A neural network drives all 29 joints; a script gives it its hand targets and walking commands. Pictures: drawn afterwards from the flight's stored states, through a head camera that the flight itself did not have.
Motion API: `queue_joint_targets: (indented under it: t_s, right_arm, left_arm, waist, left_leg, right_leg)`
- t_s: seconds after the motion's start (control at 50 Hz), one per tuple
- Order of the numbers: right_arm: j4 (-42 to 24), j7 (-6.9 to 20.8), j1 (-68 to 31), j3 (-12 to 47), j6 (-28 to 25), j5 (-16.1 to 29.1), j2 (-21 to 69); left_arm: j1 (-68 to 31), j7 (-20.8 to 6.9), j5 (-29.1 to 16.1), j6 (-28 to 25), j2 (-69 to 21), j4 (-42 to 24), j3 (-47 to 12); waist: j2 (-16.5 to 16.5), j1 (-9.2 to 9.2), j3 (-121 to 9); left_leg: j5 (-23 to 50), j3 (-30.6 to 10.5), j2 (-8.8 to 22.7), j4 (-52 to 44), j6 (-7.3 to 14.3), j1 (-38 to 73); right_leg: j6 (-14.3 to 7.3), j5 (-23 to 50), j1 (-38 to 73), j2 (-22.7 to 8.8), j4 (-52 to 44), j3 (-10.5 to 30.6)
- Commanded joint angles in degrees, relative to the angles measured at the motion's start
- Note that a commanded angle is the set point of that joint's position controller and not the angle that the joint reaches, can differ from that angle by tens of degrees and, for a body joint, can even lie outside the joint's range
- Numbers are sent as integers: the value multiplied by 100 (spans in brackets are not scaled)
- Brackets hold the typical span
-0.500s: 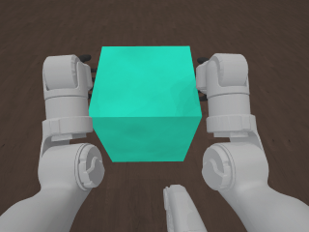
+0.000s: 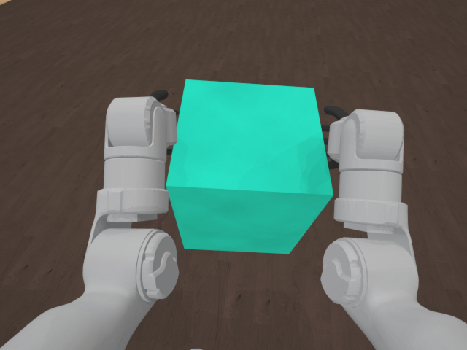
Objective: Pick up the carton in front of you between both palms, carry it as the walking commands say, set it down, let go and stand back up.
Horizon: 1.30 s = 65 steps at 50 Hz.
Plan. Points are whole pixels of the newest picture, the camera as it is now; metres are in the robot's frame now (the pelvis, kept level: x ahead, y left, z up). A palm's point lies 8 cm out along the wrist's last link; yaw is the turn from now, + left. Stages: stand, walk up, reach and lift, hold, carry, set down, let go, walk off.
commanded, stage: carry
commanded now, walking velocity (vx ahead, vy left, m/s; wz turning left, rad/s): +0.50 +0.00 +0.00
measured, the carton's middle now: (242, 176) +0.41 +0.01 +0.10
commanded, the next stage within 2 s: none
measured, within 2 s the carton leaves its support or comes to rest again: neither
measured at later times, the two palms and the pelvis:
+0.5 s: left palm (201, 89) +0.64 +0.11 +0.14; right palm (324, 93) +0.65 -0.17 +0.13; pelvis +0.28 -0.05 +0.00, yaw +1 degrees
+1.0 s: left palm (217, 58) +0.86 +0.09 +0.11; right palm (316, 64) +0.85 -0.19 +0.11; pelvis +0.57 -0.04 +0.02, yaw -1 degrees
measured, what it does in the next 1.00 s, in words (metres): walks ahead: left foot, then right foot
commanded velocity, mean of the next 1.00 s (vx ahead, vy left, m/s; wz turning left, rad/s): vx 0.50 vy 0.00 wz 0.00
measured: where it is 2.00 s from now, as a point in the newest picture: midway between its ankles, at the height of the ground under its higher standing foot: (255, 199)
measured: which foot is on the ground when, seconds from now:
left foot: up 0.00-0.02, down 0.04-0.46, up 0.48-0.80, down 0.82-1.00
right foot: down 0.00-0.04, up 0.06-0.44, down 0.46-0.86, up 0.88-1.00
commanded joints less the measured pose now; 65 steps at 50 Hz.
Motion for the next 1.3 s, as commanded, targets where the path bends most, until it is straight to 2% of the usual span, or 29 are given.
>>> queue_joint_targets:
  t_s: [0.0, 0.02, 0.08, 0.12, 0.24, 0.34, 0.38, 0.4, 0.42, 0.44, 0.46, 0.48, 0.52, 0.64, 0.74, 0.78, 0.8, 0.82, 0.84, 0.88, 0.94, 1.0, 1.08, 1.1, 1.12, 1.14, 1.18, 1.2, 1.28]
  right_arm:
    - [34, 1560, -4701, 2198, -173, 2821, 5769]
    - [-59, 1572, -4822, 2234, -180, 2879, 5802]
    - [-356, 1688, -5102, 2213, -61, 3226, 6089]
    - [-324, 1790, -5029, 2167, -26, 3388, 6355]
    - [656, 2016, -4128, 1783, -219, 3047, 6913]
    - [503, 2038, -3465, 1837, -771, 2663, 7050]
    - [105, 1936, -3341, 1999, -875, 2585, 6968]
    - [-75, 1875, -3293, 2117, -901, 2580, 6856]
    - [-244, 1830, -3267, 2305, -895, 2619, 6825]
    - [-215, 1791, -3057, 2474, -881, 2608, 6802]
    - [-127, 1769, -2781, 2582, -879, 2601, 6816]
    - [-367, 1781, -2669, 2726, -892, 2675, 7071]
    - [-918, 1788, -2509, 3014, -932, 2780, 7249]
    - [-2597, 1561, -1116, 3953, -1085, 2691, 7324]
    - [-3039, 1759, 3, 4812, -1023, 2634, 7180]
    - [-3017, 1884, 466, 4960, -975, 2696, 6908]
    - [-2960, 1923, 728, 4911, -939, 2639, 6700]
    - [-2773, 1953, 966, 4781, -878, 2559, 6698]
    - [-2701, 1996, 1084, 4803, -873, 2532, 6830]
    - [-2710, 2051, 916, 4853, -861, 2649, 6960]
    - [-2731, 2114, 687, 4908, -900, 2863, 6986]
    - [-2718, 2199, 698, 4909, -973, 2956, 6976]
    - [-2794, 2171, 660, 4936, -946, 2970, 6813]
    - [-2802, 2145, 570, 4969, -920, 2974, 6783]
    - [-2732, 2115, 599, 4930, -878, 2935, 6704]
    - [-2587, 2101, 598, 4915, -839, 2901, 6605]
    - [-2582, 2123, 495, 4927, -857, 2965, 6776]
    - [-2487, 2139, 579, 4901, -891, 2962, 6874]
    - [-2819, 2025, 609, 4949, -1095, 2896, 7088]
  left_arm:
    - [-3626, -2537, -2518, 409, -5884, 261, -1963]
    - [-3689, -2509, -2570, 450, -5820, 312, -2008]
    - [-3876, -2377, -2369, 487, -5670, 36, -1769]
    - [-3672, -2303, -2291, 487, -5654, -52, -1781]
    - [-3033, -2365, -2131, 221, -6226, 428, -1817]
    - [-2973, -2573, -2495, -274, -6842, 102, -2246]
    - [-2909, -2627, -2773, -377, -7059, -122, -2556]
    - [-2804, -2657, -2841, -414, -7159, -189, -2674]
    - [-2480, -2674, -2801, -432, -7109, -104, -2672]
    - [-2081, -2682, -2716, -428, -7030, 57, -2638]
    - [-1718, -2695, -2583, -400, -7009, 196, -2537]
    - [-1538, -2709, -2479, -414, -7037, -32, -2555]
    - [-1459, -2732, -2491, -418, -7164, -746, -2760]
    - [25, -2683, -2288, -337, -7073, -2116, -3488]
    - [1339, -2759, -2096, -402, -6707, -2700, -4445]
    - [1570, -2786, -2214, -398, -6703, -2785, -4726]
    - [1683, -2808, -2274, -375, -6731, -2824, -4836]
    - [1799, -2831, -2282, -330, -6713, -2644, -4873]
    - [1724, -2861, -2340, -324, -6688, -2727, -4893]
    - [1597, -2910, -2436, -365, -6735, -2719, -4941]
    - [1685, -2910, -2500, -432, -6855, -2641, -4925]
    - [1744, -2847, -2410, -501, -6882, -2616, -4912]
    - [1764, -2816, -2498, -532, -6791, -2674, -4895]
    - [1739, -2819, -2505, -520, -6718, -2677, -4873]
    - [1796, -2820, -2496, -494, -6559, -2574, -4835]
    - [1952, -2821, -2448, -475, -6515, -2328, -4788]
    - [1863, -2842, -2432, -517, -6670, -2353, -4783]
    - [1769, -2857, -2473, -532, -6729, -2469, -4795]
    - [1452, -2925, -2726, -559, -7021, -2850, -4852]
  waist:
    - [1321, -671, -3348]
    - [1478, -850, -3356]
    - [-10, -759, -2831]
    - [32, -689, -2725]
    - [678, -617, -2345]
    - [930, -434, -2022]
    - [554, -347, -2392]
    - [344, -273, -2670]
    - [-673, -178, -3092]
    - [-1641, -161, -3066]
    - [-1462, -97, -2900]
    - [-992, -96, -2960]
    - [-768, -135, -2812]
    - [-1216, -197, -2624]
    - [-838, -239, -2336]
    - [-50, -390, -2500]
    - [1010, -437, -2787]
    - [1435, -523, -2543]
    - [1059, -549, -2298]
    - [230, -530, -1964]
    - [644, -466, -1710]
    - [1065, -434, -1462]
    - [113, -302, -1554]
    - [-410, -213, -1631]
    - [-1582, -181, -1807]
    - [-1907, -139, -1699]
    - [-860, -169, -1773]
    - [-588, -170, -1845]
    - [-857, -211, -1870]
  left_leg:
    - [1748, -3116, 1858, -453, 1113, 5340]
    - [1695, -3919, 1923, -791, 1413, 5704]
    - [996, -3117, 1719, -911, 1153, 4719]
    - [462, -2806, 1642, -1282, 917, 4102]
    - [380, -1736, 1469, -1826, 793, 3779]
    - [886, -628, 1153, -1714, 158, 3580]
    - [1650, -83, 868, -601, -163, 3205]
    - [1395, 38, 733, 124, -383, 2451]
    - [154, 116, 367, 1307, -594, 1420]
    - [-2110, -39, -91, 2093, -551, 6]
    - [-2552, -399, -39, 2677, -467, -728]
    - [-2537, -503, 118, 2794, -455, -853]
    - [-2160, -520, 350, 2178, -507, -703]
    - [-860, 116, 134, -85, -569, 691]
    - [126, 570, -39, -1503, -511, 2117]
    - [-71, -323, 771, -1316, -57, 4142]
    - [251, -2053, 1820, -1253, 452, 5126]
    - [799, -2982, 2206, -1426, 895, 5825]
    - [1524, -3128, 2415, -1377, 1111, 5877]
    - [1190, -2448, 2283, -1657, 903, 5052]
    - [-396, -1284, 1800, -2263, 315, 3740]
    - [-1145, -577, 1525, -2390, 51, 3068]
    - [-1233, 294, 975, -1050, -352, 2043]
    - [-948, 545, 719, -48, -508, 1398]
    - [-1746, 505, 239, 1329, -678, 474]
    - [-2670, 100, 117, 2059, -590, -452]
    - [-2664, -313, 439, 2837, -483, -821]
    - [-2449, -378, 529, 2731, -468, -784]
    - [-1449, -176, 571, 1361, -535, -329]
  right_leg:
    - [84, 221, -2263, 364, 3529, 97]
    - [4, -741, -3192, 642, 4350, 289]
    - [-90, 5, -3493, 43, 4196, 727]
    - [-61, 273, -3143, -101, 3660, 574]
    - [87, 926, -2692, -195, 1472, 152]
    - [177, 2083, -1163, 156, -822, -614]
    - [15, 2236, 284, 94, -1239, -663]
    - [-238, 2053, 1307, -339, -1109, -60]
    - [-693, 2052, 2242, -1417, -1027, 1612]
    - [-1236, 2247, 3019, -2041, -1247, 2906]
    - [-1478, 2658, 3328, -2223, -1355, 3262]
    - [-1366, 3250, 3338, -2220, -1244, 3002]
    - [-1112, 3514, 2878, -1991, -1363, 2180]
    - [-554, 3485, 2086, -1311, -1644, 411]
    - [-332, 3469, 1578, -959, -787, -270]
    - [40, 2817, -215, -724, 524, -553]
    - [249, 1653, -1519, -238, 1565, -559]
    - [228, -244, -2910, 186, 2220, -331]
    - [66, -780, -3384, 75, 2428, 46]
    - [103, -718, -3339, -235, 2199, 183]
    - [196, 122, -2112, -238, 623, -109]
    - [178, 1351, -1215, -62, -317, -589]
    - [109, 1707, 773, -90, -856, -769]
    - [-137, 1034, 1416, -560, -1068, 62]
    - [-584, 254, 1975, -1614, -1755, 2039]
    - [-1011, 690, 2416, -2188, -2019, 3007]
    - [-1092, 2610, 2403, -2204, -1702, 2567]
    - [-1050, 2779, 2288, -2165, -1687, 2257]
    - [-690, 2245, 1845, -1734, -2104, 1051]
